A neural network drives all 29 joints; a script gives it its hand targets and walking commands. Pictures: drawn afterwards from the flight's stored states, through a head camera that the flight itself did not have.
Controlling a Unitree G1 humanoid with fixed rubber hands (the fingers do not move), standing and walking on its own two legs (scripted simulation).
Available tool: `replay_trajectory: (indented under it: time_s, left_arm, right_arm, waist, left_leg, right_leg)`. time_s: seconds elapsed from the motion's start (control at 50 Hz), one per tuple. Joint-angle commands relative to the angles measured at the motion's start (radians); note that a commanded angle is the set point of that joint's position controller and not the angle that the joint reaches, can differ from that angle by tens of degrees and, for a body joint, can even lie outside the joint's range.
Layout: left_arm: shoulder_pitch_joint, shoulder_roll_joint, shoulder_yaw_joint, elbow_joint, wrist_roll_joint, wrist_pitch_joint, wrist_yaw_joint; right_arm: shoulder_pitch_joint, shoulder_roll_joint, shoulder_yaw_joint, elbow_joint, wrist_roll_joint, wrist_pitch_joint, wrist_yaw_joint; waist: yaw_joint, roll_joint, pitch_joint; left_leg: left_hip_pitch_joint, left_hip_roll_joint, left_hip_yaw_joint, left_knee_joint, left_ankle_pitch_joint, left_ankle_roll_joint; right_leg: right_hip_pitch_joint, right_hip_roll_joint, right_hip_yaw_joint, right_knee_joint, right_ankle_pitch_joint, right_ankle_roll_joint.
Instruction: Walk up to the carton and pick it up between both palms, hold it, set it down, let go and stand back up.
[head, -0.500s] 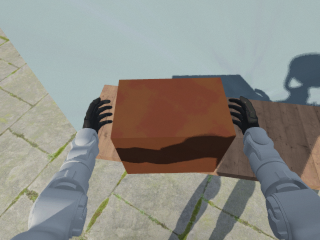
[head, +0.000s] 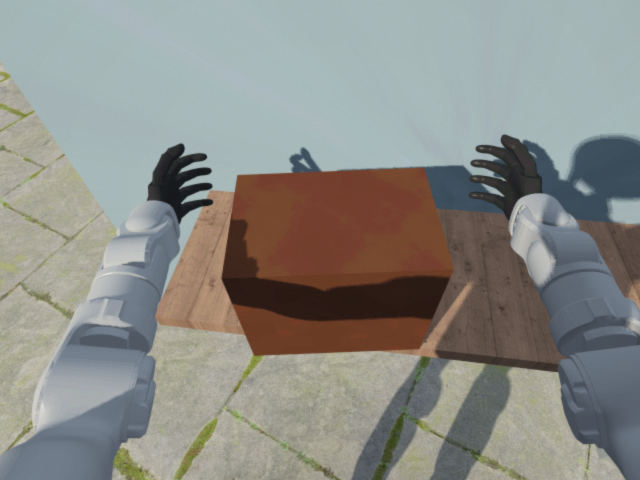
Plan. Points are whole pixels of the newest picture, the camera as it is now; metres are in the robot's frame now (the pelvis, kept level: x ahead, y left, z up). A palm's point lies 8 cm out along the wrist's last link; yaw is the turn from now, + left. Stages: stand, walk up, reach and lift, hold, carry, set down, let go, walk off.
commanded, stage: set down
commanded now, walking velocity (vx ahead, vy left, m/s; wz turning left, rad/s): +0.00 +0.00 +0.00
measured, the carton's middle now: (333, 267) +0.40 +0.02 +0.00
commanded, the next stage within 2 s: let go in 1.56 s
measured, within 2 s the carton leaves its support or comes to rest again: neither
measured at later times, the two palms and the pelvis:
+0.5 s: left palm (137, 238) +0.37 +0.25 +0.12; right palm (521, 223) +0.38 -0.20 +0.12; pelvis -0.01 +0.00 +0.00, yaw +0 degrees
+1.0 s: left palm (141, 291) +0.32 +0.25 +0.08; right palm (523, 279) +0.33 -0.21 +0.08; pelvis +0.00 +0.00 +0.00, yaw +0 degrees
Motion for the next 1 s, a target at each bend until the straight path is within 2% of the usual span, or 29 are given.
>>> replay_trajectory:
  time_s: [0.0, 0.06, 0.08, 0.1, 0.18, 0.2, 0.24, 0.26, 0.28, 0.34, 0.36, 0.4, 0.44, 0.46, 0.52, 0.54, 0.58, 0.6, 0.68, 0.76, 0.78, 0.82, 0.84, 0.86, 0.88, 0.9, 0.92, 0.96, 0.98]
  left_arm:
    - [-0.423, 0.243, 0.074, -0.243, 0.000, 0.035, 0.010]
    - [-0.403, 0.238, 0.071, -0.302, -0.018, 0.083, 0.011]
    - [-0.412, 0.249, 0.078, -0.323, -0.012, 0.095, 0.011]
    - [-0.406, 0.243, 0.083, -0.328, -0.014, 0.109, 0.008]
    - [-0.363, 0.245, 0.099, -0.343, -0.009, 0.162, 0.001]
    - [-0.353, 0.247, 0.101, -0.372, -0.002, 0.171, -0.003]
    - [-0.339, 0.233, 0.107, -0.408, 0.006, 0.182, -0.008]
    - [-0.326, 0.234, 0.119, -0.429, 0.012, 0.181, -0.010]
    - [-0.316, 0.243, 0.127, -0.444, 0.017, 0.181, -0.011]
    - [-0.266, 0.245, 0.146, -0.470, 0.032, 0.184, -0.018]
    - [-0.247, 0.240, 0.149, -0.485, 0.036, 0.182, -0.018]
    - [-0.214, 0.225, 0.152, -0.501, 0.043, 0.172, -0.023]
    - [-0.191, 0.219, 0.155, -0.534, 0.046, 0.159, -0.026]
    - [-0.172, 0.217, 0.156, -0.546, 0.043, 0.152, -0.028]
    - [-0.143, 0.222, 0.165, -0.633, 0.054, 0.122, -0.023]
    - [-0.121, 0.215, 0.165, -0.634, 0.049, 0.117, -0.022]
    - [-0.092, 0.203, 0.159, -0.637, 0.047, 0.109, -0.021]
    - [-0.084, 0.191, 0.150, -0.648, 0.043, 0.104, -0.023]
    - [-0.030, 0.183, 0.144, -0.664, 0.039, 0.079, -0.026]
    - [0.044, 0.176, 0.145, -0.689, 0.037, 0.051, -0.026]
    - [0.065, 0.179, 0.144, -0.708, 0.036, 0.044, -0.026]
    - [0.112, 0.170, 0.141, -0.731, 0.033, 0.029, -0.025]
    - [0.138, 0.175, 0.147, -0.730, 0.038, 0.024, -0.024]
    - [0.170, 0.188, 0.155, -0.743, 0.044, 0.021, -0.021]
    - [0.191, 0.182, 0.151, -0.755, 0.036, 0.019, -0.024]
    - [0.223, 0.172, 0.142, -0.751, 0.032, 0.019, -0.026]
    - [0.250, 0.179, 0.145, -0.760, 0.034, 0.015, -0.028]
    - [0.313, 0.170, 0.136, -0.785, 0.029, 0.000, -0.026]
    - [0.337, 0.176, 0.138, -0.805, 0.026, -0.007, -0.028]
  right_arm:
    - [-0.439, -0.198, -0.050, -0.254, 0.003, 0.041, -0.007]
    - [-0.430, -0.192, -0.048, -0.318, 0.002, 0.095, -0.012]
    - [-0.430, -0.199, -0.063, -0.337, -0.002, 0.108, -0.012]
    - [-0.432, -0.189, -0.062, -0.363, -0.004, 0.121, -0.015]
    - [-0.398, -0.173, -0.075, -0.396, -0.018, 0.175, -0.023]
    - [-0.374, -0.172, -0.084, -0.410, -0.016, 0.188, -0.025]
    - [-0.364, -0.163, -0.093, -0.447, -0.033, 0.202, -0.020]
    - [-0.352, -0.159, -0.102, -0.458, -0.033, 0.204, -0.021]
    - [-0.335, -0.161, -0.111, -0.480, -0.049, 0.206, -0.021]
    - [-0.287, -0.160, -0.131, -0.506, -0.065, 0.214, -0.029]
    - [-0.272, -0.161, -0.136, -0.523, -0.070, 0.214, -0.030]
    - [-0.236, -0.141, -0.143, -0.547, -0.077, 0.208, -0.031]
    - [-0.212, -0.125, -0.146, -0.574, -0.078, 0.196, -0.029]
    - [-0.205, -0.125, -0.142, -0.587, -0.080, 0.188, -0.028]
    - [-0.153, -0.123, -0.162, -0.633, -0.090, 0.163, -0.032]
    - [-0.146, -0.117, -0.156, -0.650, -0.090, 0.157, -0.032]
    - [-0.121, -0.112, -0.162, -0.663, -0.096, 0.146, -0.032]
    - [-0.115, -0.106, -0.161, -0.662, -0.087, 0.138, -0.032]
    - [-0.059, -0.105, -0.174, -0.692, -0.098, 0.110, -0.031]
    - [0.015, -0.090, -0.157, -0.709, -0.082, 0.084, -0.030]
    - [0.042, -0.093, -0.153, -0.708, -0.074, 0.077, -0.028]
    - [0.083, -0.093, -0.155, -0.732, -0.080, 0.061, -0.025]
    - [0.111, -0.094, -0.150, -0.737, -0.078, 0.056, -0.025]
    - [0.140, -0.105, -0.153, -0.759, -0.082, 0.053, -0.026]
    - [0.158, -0.104, -0.153, -0.767, -0.079, 0.047, -0.024]
    - [0.185, -0.104, -0.147, -0.775, -0.080, 0.042, -0.020]
    - [0.199, -0.103, -0.139, -0.794, -0.070, 0.037, -0.017]
    - [0.257, -0.096, -0.134, -0.813, -0.070, 0.020, -0.012]
    - [0.281, -0.087, -0.133, -0.825, -0.060, 0.012, -0.010]
  waist:
    - [0.016, 0.007, -0.533]
    - [0.017, -0.006, -0.504]
    - [0.010, 0.012, -0.510]
    - [0.018, -0.002, -0.498]
    - [0.018, -0.001, -0.445]
    - [0.015, 0.027, -0.449]
    - [0.020, 0.004, -0.449]
    - [0.023, 0.019, -0.450]
    - [0.021, -0.002, -0.454]
    - [0.020, 0.023, -0.411]
    - [0.023, 0.015, -0.405]
    - [0.017, 0.033, -0.396]
    - [0.025, 0.037, -0.368]
    - [0.024, 0.021, -0.369]
    - [0.022, 0.037, -0.393]
    - [0.025, 0.019, -0.384]
    - [0.021, 0.017, -0.358]
    - [0.022, 0.041, -0.338]
    - [0.016, 0.027, -0.320]
    - [0.022, 0.044, -0.318]
    - [0.022, 0.050, -0.322]
    - [0.017, 0.023, -0.323]
    - [0.026, 0.009, -0.322]
    - [0.020, 0.009, -0.331]
    - [0.030, 0.015, -0.314]
    - [0.026, 0.005, -0.291]
    - [0.041, 0.022, -0.288]
    - [0.035, 0.015, -0.267]
    - [0.044, 0.016, -0.261]
  left_leg:
    - [0.280, -0.026, -0.049, 0.004, 0.407, -0.042]
    - [0.293, -0.026, -0.051, -0.008, 0.430, -0.039]
    - [0.301, -0.027, -0.043, -0.014, 0.433, -0.037]
    - [0.300, -0.025, -0.050, -0.015, 0.423, -0.036]
    - [0.301, -0.021, -0.049, -0.033, 0.398, -0.031]
    - [0.305, -0.022, -0.047, -0.033, 0.396, -0.029]
    - [0.321, -0.020, -0.046, -0.039, 0.398, -0.027]
    - [0.314, -0.023, -0.046, -0.038, 0.384, -0.023]
    - [0.318, -0.019, -0.048, -0.041, 0.395, -0.022]
    - [0.324, -0.022, -0.044, -0.049, 0.360, -0.015]
    - [0.325, -0.022, -0.046, -0.048, 0.362, -0.018]
    - [0.316, -0.021, -0.048, -0.049, 0.340, -0.012]
    - [0.305, -0.022, -0.046, -0.052, 0.312, -0.015]
    - [0.301, -0.020, -0.048, -0.049, 0.308, -0.011]
    - [0.314, -0.018, -0.046, -0.048, 0.265, -0.014]
    - [0.304, -0.014, -0.051, -0.049, 0.252, -0.013]
    - [0.294, -0.011, -0.052, -0.054, 0.194, -0.009]
    - [0.283, -0.011, -0.050, -0.048, 0.184, -0.009]
    - [0.272, -0.006, -0.052, -0.047, 0.102, -0.002]
    - [0.273, -0.005, -0.052, -0.038, 0.104, -0.005]
    - [0.283, 0.000, -0.053, -0.035, 0.131, -0.005]
    - [0.302, -0.001, -0.057, -0.026, 0.177, -0.005]
    - [0.313, -0.005, -0.054, -0.024, 0.208, -0.009]
    - [0.326, -0.001, -0.060, -0.020, 0.239, -0.015]
    - [0.330, -0.003, -0.055, -0.017, 0.255, -0.011]
    - [0.336, -0.006, -0.056, -0.014, 0.261, -0.012]
    - [0.334, -0.008, -0.051, -0.016, 0.279, -0.012]
    - [0.344, -0.005, -0.052, -0.017, 0.321, -0.017]
    - [0.351, -0.007, -0.049, -0.013, 0.335, -0.013]
  right_leg:
    - [0.336, 0.031, 0.052, 0.021, 0.370, 0.034]
    - [0.361, 0.037, 0.049, 0.013, 0.389, 0.034]
    - [0.365, 0.033, 0.050, 0.005, 0.399, 0.036]
    - [0.355, 0.034, 0.053, 0.000, 0.378, 0.032]
    - [0.366, 0.030, 0.056, -0.012, 0.361, 0.031]
    - [0.368, 0.027, 0.057, -0.013, 0.357, 0.028]
    - [0.376, 0.031, 0.056, -0.017, 0.336, 0.027]
    - [0.385, 0.026, 0.060, -0.017, 0.333, 0.026]
    - [0.387, 0.027, 0.056, -0.016, 0.335, 0.029]
    - [0.382, 0.024, 0.056, -0.024, 0.310, 0.027]
    - [0.379, 0.028, 0.054, -0.028, 0.302, 0.023]
    - [0.386, 0.022, 0.061, -0.026, 0.285, 0.015]
    - [0.368, 0.025, 0.055, -0.029, 0.249, 0.015]
    - [0.361, 0.024, 0.054, -0.028, 0.238, 0.013]
    - [0.346, 0.021, 0.049, -0.032, 0.183, 0.007]
    - [0.340, 0.021, 0.047, -0.032, 0.166, 0.007]
    - [0.309, 0.017, 0.044, -0.033, 0.108, 0.001]
    - [0.294, 0.015, 0.045, -0.032, 0.095, -0.002]
    - [0.258, 0.015, 0.042, -0.031, 0.019, -0.009]
    - [0.263, 0.013, 0.040, -0.025, 0.008, -0.010]
    - [0.268, 0.012, 0.037, -0.028, 0.021, -0.012]
    - [0.259, 0.016, 0.042, -0.025, 0.049, -0.012]
    - [0.269, 0.017, 0.043, -0.025, 0.079, -0.010]
    - [0.275, 0.018, 0.040, -0.026, 0.100, -0.012]
    - [0.277, 0.018, 0.040, -0.028, 0.109, -0.008]
    - [0.280, 0.020, 0.040, -0.027, 0.119, -0.010]
    - [0.296, 0.019, 0.046, -0.031, 0.135, -0.010]
    - [0.297, 0.021, 0.044, -0.029, 0.158, -0.010]
    - [0.291, 0.018, 0.044, -0.033, 0.168, -0.007]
